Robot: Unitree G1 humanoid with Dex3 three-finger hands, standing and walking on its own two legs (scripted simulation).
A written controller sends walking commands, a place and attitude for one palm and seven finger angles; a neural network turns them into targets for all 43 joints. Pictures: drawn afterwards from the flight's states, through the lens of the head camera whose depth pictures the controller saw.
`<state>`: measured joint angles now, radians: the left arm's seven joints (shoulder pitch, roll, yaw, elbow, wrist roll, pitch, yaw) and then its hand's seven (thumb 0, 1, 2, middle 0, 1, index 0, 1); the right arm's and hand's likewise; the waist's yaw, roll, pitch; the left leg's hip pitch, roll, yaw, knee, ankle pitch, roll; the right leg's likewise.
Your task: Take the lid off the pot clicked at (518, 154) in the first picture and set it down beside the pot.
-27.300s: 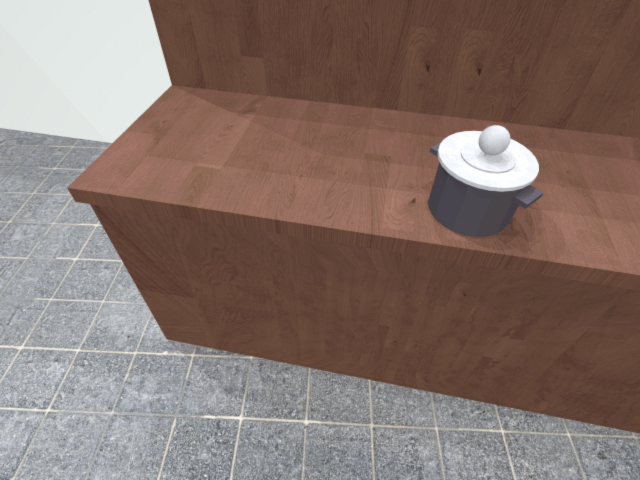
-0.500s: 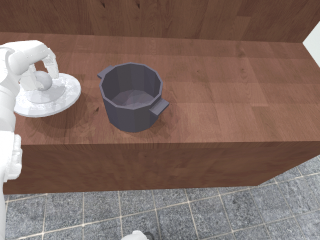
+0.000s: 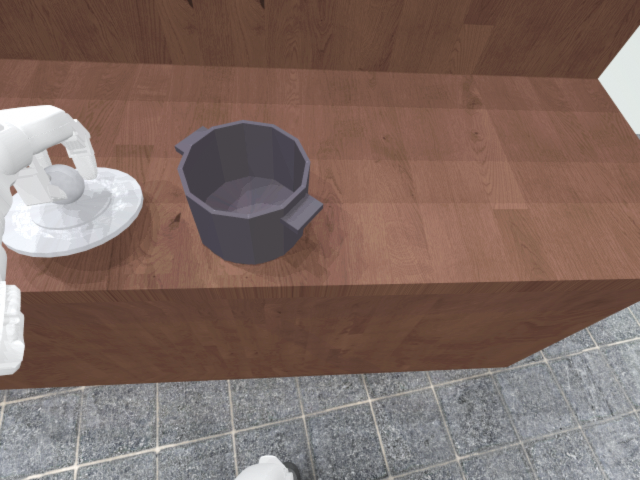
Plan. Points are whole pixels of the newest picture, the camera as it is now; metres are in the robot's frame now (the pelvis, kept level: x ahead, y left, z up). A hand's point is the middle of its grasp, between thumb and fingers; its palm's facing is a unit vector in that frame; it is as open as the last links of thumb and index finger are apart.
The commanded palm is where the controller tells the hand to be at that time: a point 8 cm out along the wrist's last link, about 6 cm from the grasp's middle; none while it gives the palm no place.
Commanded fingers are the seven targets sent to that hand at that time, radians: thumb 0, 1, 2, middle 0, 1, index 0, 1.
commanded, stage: lower the lid onto the table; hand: left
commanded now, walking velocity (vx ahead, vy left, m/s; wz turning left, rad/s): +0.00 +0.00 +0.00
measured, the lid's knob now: (61, 184) +0.48 +0.33 +0.04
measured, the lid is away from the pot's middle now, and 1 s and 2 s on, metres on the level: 0.24 0.24 0.25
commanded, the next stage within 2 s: open the fingers wide in 0.86 s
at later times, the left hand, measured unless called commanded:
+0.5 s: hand (47, 189) +0.45 +0.32 +0.07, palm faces -0.49 -0.13 -0.86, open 7.2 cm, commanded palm +0.51 +0.32 +0.11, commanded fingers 0.00 0.54 1.11 -0.80 -0.98 -0.90 -1.04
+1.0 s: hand (50, 198) +0.45 +0.32 +0.06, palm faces -0.45 -0.11 -0.89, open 7.2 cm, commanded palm +0.47 +0.31 +0.10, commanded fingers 0.00 0.51 1.06 -0.76 -0.98 -0.85 -1.04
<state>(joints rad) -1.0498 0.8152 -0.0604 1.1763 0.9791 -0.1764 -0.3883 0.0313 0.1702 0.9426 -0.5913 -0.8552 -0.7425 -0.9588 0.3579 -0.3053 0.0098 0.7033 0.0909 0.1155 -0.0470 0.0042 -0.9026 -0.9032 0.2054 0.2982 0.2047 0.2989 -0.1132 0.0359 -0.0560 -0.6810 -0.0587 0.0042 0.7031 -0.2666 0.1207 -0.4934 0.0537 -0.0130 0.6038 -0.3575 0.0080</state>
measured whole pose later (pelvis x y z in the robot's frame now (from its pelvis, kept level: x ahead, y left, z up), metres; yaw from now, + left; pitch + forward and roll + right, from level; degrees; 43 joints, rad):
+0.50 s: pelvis -0.01 -0.01 -0.01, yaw -1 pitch +16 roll -5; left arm -1.04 0.89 -0.03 1.21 0.99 -0.22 -0.38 0.06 0.14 0.94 -0.61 -0.87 -0.78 -0.99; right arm 0.38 -0.32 0.04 0.70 0.11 0.12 -0.07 0.00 -0.90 -0.90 0.21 0.30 0.20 0.30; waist -0.13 0.03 -0.07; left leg -0.78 -0.03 0.00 0.80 -0.30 0.11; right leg -0.59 0.08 -0.01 0.70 -0.39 0.00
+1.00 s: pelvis -0.03 +0.00 -0.03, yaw -2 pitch +18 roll -6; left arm -1.06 0.88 -0.02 1.21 1.02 -0.20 -0.35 0.05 0.09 0.90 -0.64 -0.93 -0.82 -1.02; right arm 0.39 -0.30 0.04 0.66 0.09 0.14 -0.06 0.00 -0.90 -0.90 0.21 0.30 0.21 0.30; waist -0.14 0.05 -0.09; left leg -0.89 -0.03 0.01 0.89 -0.31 0.12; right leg -0.71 0.08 -0.02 0.81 -0.41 0.00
